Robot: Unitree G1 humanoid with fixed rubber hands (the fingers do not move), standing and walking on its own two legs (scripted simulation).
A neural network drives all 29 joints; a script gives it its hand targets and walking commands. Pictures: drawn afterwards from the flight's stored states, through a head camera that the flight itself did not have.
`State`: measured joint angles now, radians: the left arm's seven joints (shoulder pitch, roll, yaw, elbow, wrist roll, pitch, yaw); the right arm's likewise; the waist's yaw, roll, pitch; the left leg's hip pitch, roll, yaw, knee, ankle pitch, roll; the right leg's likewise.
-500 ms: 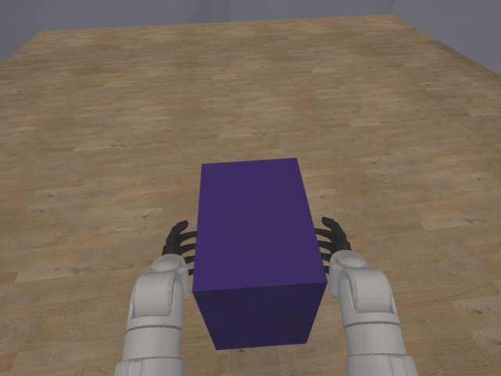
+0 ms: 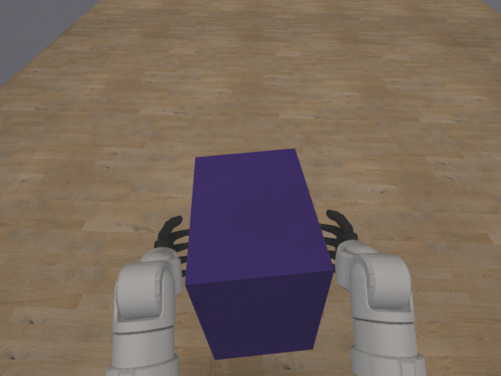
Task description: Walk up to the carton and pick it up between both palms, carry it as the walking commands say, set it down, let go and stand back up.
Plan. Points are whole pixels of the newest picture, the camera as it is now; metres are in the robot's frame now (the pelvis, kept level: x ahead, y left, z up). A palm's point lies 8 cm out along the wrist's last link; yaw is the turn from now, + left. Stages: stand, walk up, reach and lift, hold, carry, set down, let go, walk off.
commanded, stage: carry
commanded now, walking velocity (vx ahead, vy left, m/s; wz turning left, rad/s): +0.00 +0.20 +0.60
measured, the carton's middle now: (254, 254) +0.33 +0.00 +0.00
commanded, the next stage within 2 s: none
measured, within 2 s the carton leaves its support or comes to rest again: neither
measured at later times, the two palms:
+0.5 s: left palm (20, 275) +0.27 +0.34 +0.06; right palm (205, 241) +0.33 +0.08 +0.06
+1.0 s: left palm out of the picture +0.18 +0.58 +0.06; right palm (32, 259) +0.30 +0.34 +0.06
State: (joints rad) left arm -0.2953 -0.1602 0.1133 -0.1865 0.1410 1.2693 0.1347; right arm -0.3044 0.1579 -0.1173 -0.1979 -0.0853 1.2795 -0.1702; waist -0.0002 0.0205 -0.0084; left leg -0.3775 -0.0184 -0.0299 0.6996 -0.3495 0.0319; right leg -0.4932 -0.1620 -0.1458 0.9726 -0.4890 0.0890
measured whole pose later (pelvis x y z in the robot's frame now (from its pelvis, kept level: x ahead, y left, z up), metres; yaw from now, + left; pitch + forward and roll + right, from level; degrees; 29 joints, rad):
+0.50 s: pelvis +0.00 +0.15 -0.01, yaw +13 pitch +5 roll +1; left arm -0.33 -0.17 0.12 -0.27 0.14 1.25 0.13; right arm -0.33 0.16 -0.12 -0.29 -0.09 1.26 -0.17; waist -0.01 0.02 0.02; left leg -0.48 -0.05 0.02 0.74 -0.35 0.04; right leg -0.44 -0.27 -0.13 0.92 -0.57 0.13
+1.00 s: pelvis -0.03 +0.33 -0.02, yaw +27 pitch +5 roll +1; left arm -0.33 -0.17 0.11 -0.28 0.14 1.23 0.13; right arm -0.32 0.16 -0.12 -0.31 -0.09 1.25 -0.17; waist -0.01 0.01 0.03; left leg -0.48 -0.07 0.03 0.78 -0.38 0.07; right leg -0.42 -0.29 -0.10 0.93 -0.52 0.14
